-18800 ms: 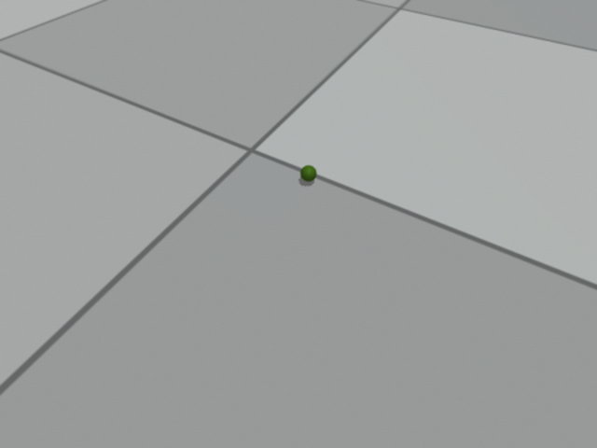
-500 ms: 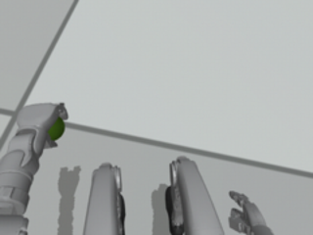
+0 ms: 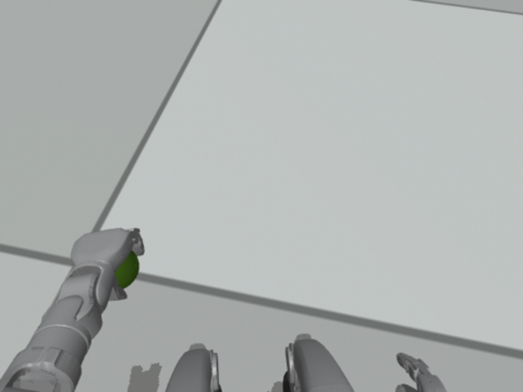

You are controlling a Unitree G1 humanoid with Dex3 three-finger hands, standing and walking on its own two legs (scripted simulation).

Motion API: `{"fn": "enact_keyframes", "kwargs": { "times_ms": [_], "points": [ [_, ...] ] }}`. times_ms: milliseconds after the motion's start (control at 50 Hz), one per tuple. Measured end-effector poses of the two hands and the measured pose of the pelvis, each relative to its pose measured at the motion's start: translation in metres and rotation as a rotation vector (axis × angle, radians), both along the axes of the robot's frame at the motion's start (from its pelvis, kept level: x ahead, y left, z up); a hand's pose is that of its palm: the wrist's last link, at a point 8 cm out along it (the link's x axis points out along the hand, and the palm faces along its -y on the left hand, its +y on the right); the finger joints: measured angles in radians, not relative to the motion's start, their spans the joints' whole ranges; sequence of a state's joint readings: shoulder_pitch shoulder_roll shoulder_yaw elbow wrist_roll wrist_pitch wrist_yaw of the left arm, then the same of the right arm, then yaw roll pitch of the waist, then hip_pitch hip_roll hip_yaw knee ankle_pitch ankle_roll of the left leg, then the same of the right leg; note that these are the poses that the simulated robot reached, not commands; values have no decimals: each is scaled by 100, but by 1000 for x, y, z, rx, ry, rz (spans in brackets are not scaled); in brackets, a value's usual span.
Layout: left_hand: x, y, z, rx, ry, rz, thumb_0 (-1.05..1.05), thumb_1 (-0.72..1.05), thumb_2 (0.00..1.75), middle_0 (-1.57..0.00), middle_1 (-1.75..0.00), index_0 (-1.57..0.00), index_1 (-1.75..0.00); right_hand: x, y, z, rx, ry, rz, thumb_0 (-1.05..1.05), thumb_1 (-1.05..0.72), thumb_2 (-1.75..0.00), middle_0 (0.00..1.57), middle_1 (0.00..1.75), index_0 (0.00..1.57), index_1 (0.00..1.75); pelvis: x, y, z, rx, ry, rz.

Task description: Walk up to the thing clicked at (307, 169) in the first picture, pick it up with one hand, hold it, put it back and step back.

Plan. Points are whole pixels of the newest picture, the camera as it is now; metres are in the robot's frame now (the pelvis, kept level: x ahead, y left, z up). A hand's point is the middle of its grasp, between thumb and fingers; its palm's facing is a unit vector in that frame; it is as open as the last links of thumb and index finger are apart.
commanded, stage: lift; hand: left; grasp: from above
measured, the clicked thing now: (115, 267) +0.35 +0.24 -0.10
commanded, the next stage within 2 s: hold in 0.36 s
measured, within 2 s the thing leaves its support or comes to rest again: neither
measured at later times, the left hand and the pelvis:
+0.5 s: hand (107, 243) +0.36 +0.22 -0.01, palm faces -0.45 -0.09 -0.89, open 9.7 cm; pelvis +0.04 +0.00 +0.07, yaw +0 degrees
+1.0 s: hand (101, 229) +0.36 +0.22 +0.03, palm faces -0.45 -0.06 -0.89, open 9.7 cm; pelvis +0.06 +0.00 +0.09, yaw -1 degrees
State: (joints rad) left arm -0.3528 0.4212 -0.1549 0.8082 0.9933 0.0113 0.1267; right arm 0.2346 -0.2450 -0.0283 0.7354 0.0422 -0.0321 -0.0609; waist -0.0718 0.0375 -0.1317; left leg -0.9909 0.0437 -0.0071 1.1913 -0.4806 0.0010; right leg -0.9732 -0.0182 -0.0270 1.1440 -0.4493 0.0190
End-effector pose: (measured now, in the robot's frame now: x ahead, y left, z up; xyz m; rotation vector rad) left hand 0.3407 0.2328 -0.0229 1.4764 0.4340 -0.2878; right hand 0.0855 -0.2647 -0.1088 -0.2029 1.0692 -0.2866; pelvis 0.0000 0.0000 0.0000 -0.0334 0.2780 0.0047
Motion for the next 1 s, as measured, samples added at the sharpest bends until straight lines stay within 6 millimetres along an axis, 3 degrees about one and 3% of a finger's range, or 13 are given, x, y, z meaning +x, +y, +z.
{"fn": "enact_keyframes", "kwargs": {
  "times_ms": [200,400,720,1000],
  "points": [
    [8,-6,36,1,2,9,-2,-4,62,-54,-84,-66,-83,4,-2,34,8,19,-9,1,-91,-90,21,30,20,30,18,-1,36,12,-58,-5],
    [16,-9,63,-3,6,17,-2,-4,64,-53,-85,-66,-83,22,0,54,30,7,-7,1,-90,-90,21,30,20,30,34,-1,60,19,-101,-9],
    [28,-10,93,9,5,-12,-1,-5,66,-52,-86,-65,-85,54,-2,74,42,-33,0,1,-90,-89,21,30,20,30,52,-1,78,27,-148,-15],
    [27,-15,110,9,5,-32,-1,-4,65,-51,-86,-64,-85,66,-3,82,57,-53,2,1,-91,-89,20,30,20,30,57,-3,85,31,-181,-20]
  ]
}}
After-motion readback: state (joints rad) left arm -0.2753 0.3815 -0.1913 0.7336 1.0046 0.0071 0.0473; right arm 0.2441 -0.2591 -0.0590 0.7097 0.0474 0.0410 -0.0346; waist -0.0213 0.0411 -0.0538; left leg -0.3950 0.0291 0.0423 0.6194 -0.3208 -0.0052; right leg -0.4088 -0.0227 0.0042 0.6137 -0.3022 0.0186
